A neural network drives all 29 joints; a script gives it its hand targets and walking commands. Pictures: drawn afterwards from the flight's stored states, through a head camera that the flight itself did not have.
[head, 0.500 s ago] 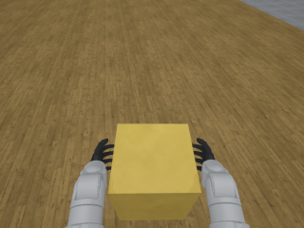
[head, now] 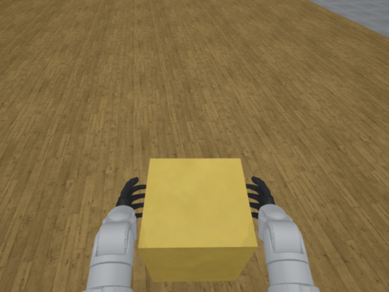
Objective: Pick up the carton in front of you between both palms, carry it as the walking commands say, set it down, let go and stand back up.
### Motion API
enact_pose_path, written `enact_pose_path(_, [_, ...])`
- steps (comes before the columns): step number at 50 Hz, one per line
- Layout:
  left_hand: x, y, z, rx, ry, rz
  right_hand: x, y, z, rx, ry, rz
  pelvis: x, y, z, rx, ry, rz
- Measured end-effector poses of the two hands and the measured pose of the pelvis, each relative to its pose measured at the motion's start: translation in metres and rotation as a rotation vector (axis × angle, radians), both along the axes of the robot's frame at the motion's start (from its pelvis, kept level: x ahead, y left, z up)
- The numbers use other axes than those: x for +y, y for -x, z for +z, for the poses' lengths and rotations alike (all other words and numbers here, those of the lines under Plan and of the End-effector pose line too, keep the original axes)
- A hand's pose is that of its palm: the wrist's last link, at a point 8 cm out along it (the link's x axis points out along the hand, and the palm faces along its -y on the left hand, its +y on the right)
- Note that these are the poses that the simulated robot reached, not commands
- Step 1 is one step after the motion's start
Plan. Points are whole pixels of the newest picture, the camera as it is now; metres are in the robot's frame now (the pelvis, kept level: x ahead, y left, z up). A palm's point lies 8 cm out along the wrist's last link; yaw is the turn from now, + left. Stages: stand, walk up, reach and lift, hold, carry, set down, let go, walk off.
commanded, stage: hold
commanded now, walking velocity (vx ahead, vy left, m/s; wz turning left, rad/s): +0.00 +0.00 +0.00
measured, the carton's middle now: (195, 222) +0.30 +0.00 -0.05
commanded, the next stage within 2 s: set down in 0.44 s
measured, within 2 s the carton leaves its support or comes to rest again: neither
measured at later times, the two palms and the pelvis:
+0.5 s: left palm (134, 209) +0.29 +0.13 +0.04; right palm (281, 228) +0.24 -0.17 +0.05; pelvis -0.02 +0.03 +0.00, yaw -9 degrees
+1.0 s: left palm (143, 219) +0.34 +0.14 -0.11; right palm (254, 232) +0.30 -0.16 -0.10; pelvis -0.04 +0.04 -0.04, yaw -10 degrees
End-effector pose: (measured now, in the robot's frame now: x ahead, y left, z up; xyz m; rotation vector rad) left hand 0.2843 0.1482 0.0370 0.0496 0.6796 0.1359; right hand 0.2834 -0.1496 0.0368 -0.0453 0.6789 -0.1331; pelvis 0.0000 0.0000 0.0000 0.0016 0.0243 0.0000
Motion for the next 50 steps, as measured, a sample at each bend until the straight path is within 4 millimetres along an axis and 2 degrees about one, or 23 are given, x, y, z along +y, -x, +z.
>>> enact_pose_path(6, [-0.009, 0.004, 0.001, 0.0, -0.012, -0.044, -0.009, 0.015, 0.0, 0.001, 0.012, -0.026, 0.002, 0.005, 0.007, -0.097, 0.003, -0.08])
enact_pose_path(12, [-0.031, -0.002, 0.002, 0.002, -0.012, -0.146, -0.028, 0.039, 0.001, 0.004, 0.005, -0.133, 0.009, 0.009, 0.007, -0.141, 0.009, -0.125])
enact_pose_path(16, [-0.035, -0.004, 0.005, -0.007, -0.005, -0.174, -0.031, 0.046, 0.005, -0.005, 0.007, -0.165, 0.014, 0.013, 0.006, -0.159, 0.009, -0.144])
enact_pose_path(26, [-0.018, -0.002, 0.008, -0.006, 0.008, -0.157, -0.014, 0.045, 0.01, -0.006, 0.008, -0.159, 0.029, 0.02, 0.004, -0.186, 0.013, -0.158])
enact_pose_path(34, [-0.017, -0.022, -0.003, 0.01, 0.052, -0.13, -0.011, 0.027, -0.002, 0.005, -0.025, -0.191, 0.043, 0.026, -0.004, -0.181, 0.017, -0.169])
enact_pose_path(38, [-0.02, -0.037, -0.018, 0.023, 0.052, -0.132, -0.015, 0.012, -0.016, 0.018, -0.023, -0.193, 0.046, 0.028, -0.011, -0.142, 0.012, -0.172])
enact_pose_path(41, [-0.021, -0.047, -0.039, 0.038, 0.043, -0.136, -0.015, 0.002, -0.036, 0.035, -0.01, -0.185, 0.046, 0.031, -0.017, -0.077, 0.005, -0.18])
enact_pose_path(45, [-0.017, -0.055, -0.081, 0.049, 0.028, -0.138, -0.012, -0.01, -0.076, 0.05, 0.013, -0.161, 0.046, 0.035, -0.025, 0.046, -0.005, -0.181])
enact_pose_path(50, [-0.01, -0.061, -0.143, 0.038, 0.016, -0.134, -0.006, -0.019, -0.138, 0.041, 0.011, -0.143, 0.043, 0.04, -0.044, 0.223, -0.015, -0.172])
